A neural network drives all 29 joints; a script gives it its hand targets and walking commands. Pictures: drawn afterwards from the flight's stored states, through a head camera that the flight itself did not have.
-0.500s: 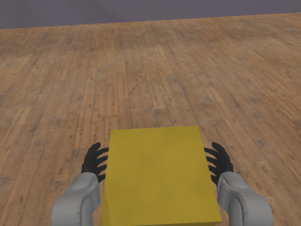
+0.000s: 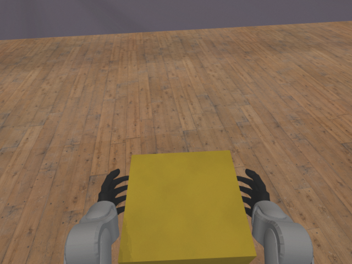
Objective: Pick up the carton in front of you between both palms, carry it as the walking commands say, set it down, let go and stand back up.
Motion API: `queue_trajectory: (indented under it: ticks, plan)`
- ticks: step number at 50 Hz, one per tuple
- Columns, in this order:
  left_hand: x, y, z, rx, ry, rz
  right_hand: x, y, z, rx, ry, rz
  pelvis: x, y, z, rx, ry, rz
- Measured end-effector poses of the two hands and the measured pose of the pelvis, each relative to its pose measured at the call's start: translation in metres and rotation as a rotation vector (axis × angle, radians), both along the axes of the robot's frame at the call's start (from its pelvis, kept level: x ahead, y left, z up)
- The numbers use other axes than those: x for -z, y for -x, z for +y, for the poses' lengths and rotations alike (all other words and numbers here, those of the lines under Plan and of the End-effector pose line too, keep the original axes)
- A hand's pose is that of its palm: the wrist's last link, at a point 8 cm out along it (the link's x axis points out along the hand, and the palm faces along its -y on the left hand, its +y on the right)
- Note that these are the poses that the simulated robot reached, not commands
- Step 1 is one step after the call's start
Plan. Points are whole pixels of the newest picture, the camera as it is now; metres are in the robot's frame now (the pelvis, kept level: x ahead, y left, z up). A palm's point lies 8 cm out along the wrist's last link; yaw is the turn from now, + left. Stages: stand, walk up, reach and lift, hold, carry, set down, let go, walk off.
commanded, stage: carry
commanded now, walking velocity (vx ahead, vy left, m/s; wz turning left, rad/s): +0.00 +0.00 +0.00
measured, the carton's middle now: (183, 221) +0.24 +0.00 +0.01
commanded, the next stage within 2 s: hold in 0.66 s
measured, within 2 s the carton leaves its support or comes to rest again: neither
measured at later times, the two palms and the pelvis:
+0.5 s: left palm (116, 206) +0.26 +0.15 +0.04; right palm (249, 206) +0.26 -0.15 +0.03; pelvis -0.02 +0.00 +0.00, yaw +0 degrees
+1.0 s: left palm (101, 211) +0.24 +0.18 +0.05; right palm (238, 202) +0.26 -0.12 +0.04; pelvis -0.04 +0.00 +0.01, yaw +4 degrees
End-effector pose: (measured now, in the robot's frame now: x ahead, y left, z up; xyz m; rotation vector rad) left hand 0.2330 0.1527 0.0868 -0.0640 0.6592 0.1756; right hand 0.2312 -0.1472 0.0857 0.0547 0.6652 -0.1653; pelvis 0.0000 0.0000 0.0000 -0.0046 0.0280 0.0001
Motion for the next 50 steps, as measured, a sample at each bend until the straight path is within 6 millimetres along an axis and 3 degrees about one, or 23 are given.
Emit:
queue_trajectory:
  ticks: [11, 27, 34, 40, 50]
  plan:
    - [0.019, -0.004, 0.001, 0.021, -0.037, 0.04, 0.019, -0.007, 0.003, -0.036, 0.026, 0.035, 0.0, 0.015, 0.001, 0.001, -0.006, -0.004]
    - [0.054, -0.034, -0.002, 0.061, -0.098, 0.045, 0.055, -0.034, 0.0, -0.062, 0.078, 0.037, 0.0, 0.021, 0.001, 0.001, -0.009, 0.002]
    - [0.054, -0.045, -0.001, 0.058, -0.096, -0.001, 0.055, -0.045, 0.0, -0.058, 0.073, -0.01, 0.0, 0.021, 0.001, 0.001, -0.006, -0.005]
    - [0.041, -0.038, 0.006, 0.062, -0.122, -0.014, 0.046, -0.04, 0.007, -0.071, 0.066, -0.024, -0.009, 0.021, 0.004, -0.033, 0.003, -0.064]
    - [0.037, -0.012, 0.025, -0.008, -0.107, 0.003, 0.042, -0.033, 0.027, -0.141, 0.072, -0.013, -0.011, 0.036, 0.004, -0.062, -0.002, -0.127]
